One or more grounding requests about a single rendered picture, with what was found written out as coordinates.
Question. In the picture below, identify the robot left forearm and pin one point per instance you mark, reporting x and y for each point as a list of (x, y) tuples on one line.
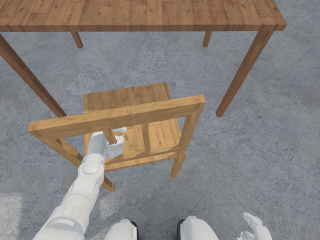
[(74, 211)]

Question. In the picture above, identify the robot left upper arm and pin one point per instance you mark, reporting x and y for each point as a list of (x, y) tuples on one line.
[(49, 233)]

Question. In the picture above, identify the table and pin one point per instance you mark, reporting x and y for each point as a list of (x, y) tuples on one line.
[(76, 16)]

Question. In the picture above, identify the left robot hand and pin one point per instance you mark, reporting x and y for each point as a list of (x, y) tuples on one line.
[(98, 142)]

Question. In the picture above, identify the right robot hand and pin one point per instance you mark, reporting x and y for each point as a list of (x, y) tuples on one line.
[(260, 232)]

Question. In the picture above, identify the left robot shin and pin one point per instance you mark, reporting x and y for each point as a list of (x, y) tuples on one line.
[(125, 220)]

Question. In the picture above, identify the chair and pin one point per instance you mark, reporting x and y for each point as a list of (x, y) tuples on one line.
[(150, 116)]

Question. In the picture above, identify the left robot thigh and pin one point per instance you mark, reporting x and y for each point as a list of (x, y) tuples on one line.
[(122, 231)]

